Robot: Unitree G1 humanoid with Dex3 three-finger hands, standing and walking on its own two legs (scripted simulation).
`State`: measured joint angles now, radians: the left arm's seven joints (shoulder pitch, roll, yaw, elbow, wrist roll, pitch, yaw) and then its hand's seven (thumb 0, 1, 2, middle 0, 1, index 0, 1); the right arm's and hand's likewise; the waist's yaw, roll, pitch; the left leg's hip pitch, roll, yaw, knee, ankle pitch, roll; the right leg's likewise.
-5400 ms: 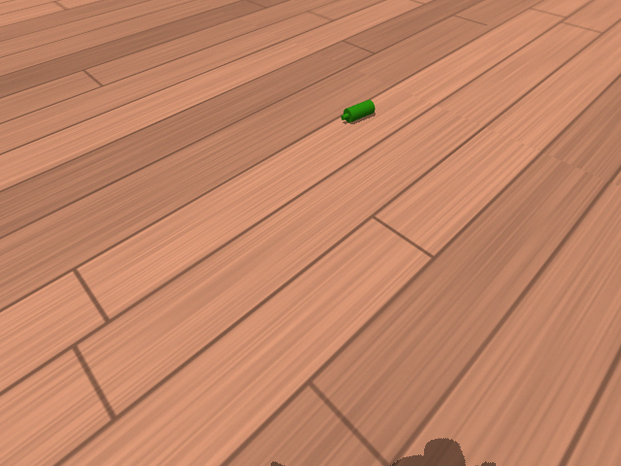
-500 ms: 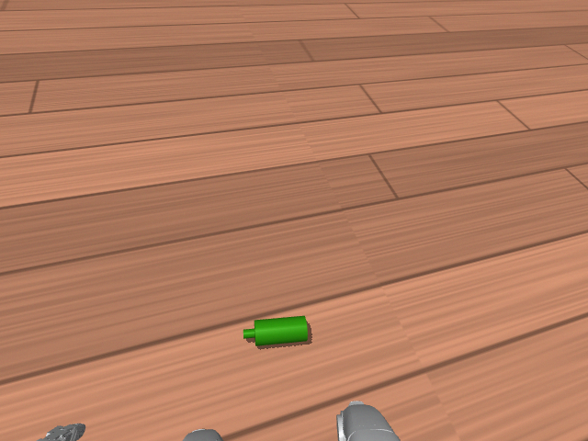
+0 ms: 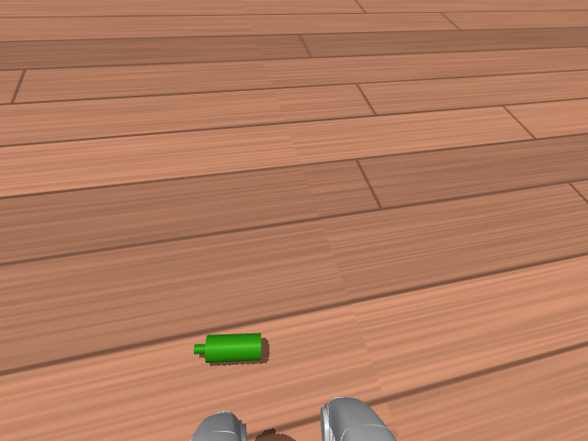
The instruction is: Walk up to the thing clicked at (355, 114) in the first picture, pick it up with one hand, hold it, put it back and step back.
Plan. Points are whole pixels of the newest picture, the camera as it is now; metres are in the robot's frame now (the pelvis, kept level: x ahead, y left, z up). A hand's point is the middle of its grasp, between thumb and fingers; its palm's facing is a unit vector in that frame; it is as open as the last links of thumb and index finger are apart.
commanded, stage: walk up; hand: left
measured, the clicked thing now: (228, 347) +0.44 +0.17 -0.70
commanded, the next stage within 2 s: stand in 2.00 s
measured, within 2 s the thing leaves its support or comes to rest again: neither
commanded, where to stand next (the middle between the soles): +0.11 -0.07 m, yaw +4 degrees
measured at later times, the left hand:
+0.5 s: hand out of the picture +0.09 +0.16 -0.14, palm faces +0.06 -0.89 -0.46, open 7.4 cm
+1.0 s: hand out of the picture +0.11 +0.20 -0.15, palm faces +0.07 -0.91 -0.40, open 7.4 cm
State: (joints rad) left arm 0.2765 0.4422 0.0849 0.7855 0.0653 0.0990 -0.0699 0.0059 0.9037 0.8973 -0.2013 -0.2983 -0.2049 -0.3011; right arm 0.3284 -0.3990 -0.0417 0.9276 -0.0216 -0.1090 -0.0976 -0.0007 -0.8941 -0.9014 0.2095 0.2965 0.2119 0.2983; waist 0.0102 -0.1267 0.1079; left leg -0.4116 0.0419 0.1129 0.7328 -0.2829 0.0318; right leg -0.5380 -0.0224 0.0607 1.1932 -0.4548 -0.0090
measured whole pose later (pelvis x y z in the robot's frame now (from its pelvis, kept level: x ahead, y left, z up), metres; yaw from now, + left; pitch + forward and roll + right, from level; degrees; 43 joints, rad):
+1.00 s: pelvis +0.06 -0.09 +0.01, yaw +5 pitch -3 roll -1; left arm 0.14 0.41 0.01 1.03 0.01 -0.04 0.02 0.00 0.90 0.90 -0.20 -0.30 -0.21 -0.30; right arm 0.09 -0.37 -0.03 1.03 -0.01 0.02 0.02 0.00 -0.90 -0.90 0.20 0.30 0.20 0.30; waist 0.01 0.00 0.10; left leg -0.35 0.02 0.01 0.76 -0.36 0.01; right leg -0.32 -0.04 0.03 0.71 -0.34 0.01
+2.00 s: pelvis +0.07 -0.09 +0.03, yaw +3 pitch -2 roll +0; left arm 0.07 0.36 0.01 1.12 0.01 -0.01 0.01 0.00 0.90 0.90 -0.20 -0.30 -0.21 -0.30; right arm 0.08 -0.36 -0.04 1.13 -0.01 0.03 0.03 0.00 -0.90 -0.90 0.20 0.30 0.20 0.30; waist -0.02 -0.01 0.08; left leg -0.16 0.02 0.05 0.41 -0.21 0.00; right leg -0.17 -0.05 0.06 0.41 -0.20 0.06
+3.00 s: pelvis +0.07 -0.11 +0.04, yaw +4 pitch -3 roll +0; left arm 0.10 0.36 0.00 1.12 0.01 -0.01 -0.01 0.00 0.90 0.90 -0.20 -0.30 -0.20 -0.30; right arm 0.09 -0.34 -0.02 1.16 -0.01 0.00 0.01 0.00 -0.90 -0.90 0.20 0.30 0.20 0.30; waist -0.02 -0.01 0.06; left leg -0.11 0.04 0.03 0.33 -0.17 -0.03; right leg -0.12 -0.03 0.04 0.34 -0.17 0.04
